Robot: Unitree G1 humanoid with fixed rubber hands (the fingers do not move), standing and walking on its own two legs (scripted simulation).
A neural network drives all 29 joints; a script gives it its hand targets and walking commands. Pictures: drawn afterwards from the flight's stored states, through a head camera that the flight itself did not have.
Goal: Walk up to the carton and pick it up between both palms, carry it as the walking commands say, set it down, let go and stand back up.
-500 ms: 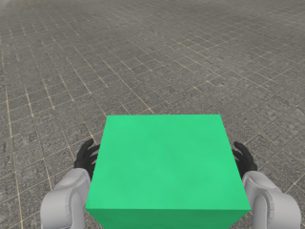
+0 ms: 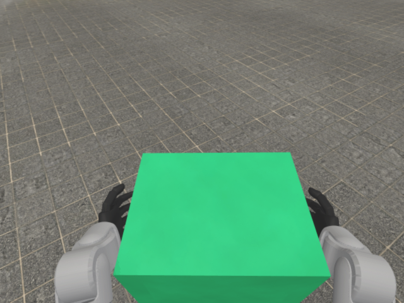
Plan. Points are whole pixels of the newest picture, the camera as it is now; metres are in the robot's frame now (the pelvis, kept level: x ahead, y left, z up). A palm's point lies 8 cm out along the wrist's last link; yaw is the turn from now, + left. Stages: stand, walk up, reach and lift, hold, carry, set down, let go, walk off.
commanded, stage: carry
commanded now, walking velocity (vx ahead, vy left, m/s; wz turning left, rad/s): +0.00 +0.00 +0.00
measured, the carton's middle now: (215, 240) +0.24 +0.00 +0.01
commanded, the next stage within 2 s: none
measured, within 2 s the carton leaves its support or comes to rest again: neither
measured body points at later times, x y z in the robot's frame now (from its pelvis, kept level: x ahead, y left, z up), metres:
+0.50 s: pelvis +0.00 +0.00 +0.00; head -0.02 +0.00 +0.45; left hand +0.25 +0.18 +0.08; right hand +0.24 -0.19 +0.07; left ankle +0.02 +0.13 -0.73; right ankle +0.08 -0.13 -0.73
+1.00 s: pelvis +0.01 +0.00 +0.00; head -0.01 +0.01 +0.45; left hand +0.26 +0.18 +0.07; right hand +0.25 -0.19 +0.07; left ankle +0.02 +0.13 -0.73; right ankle +0.08 -0.13 -0.73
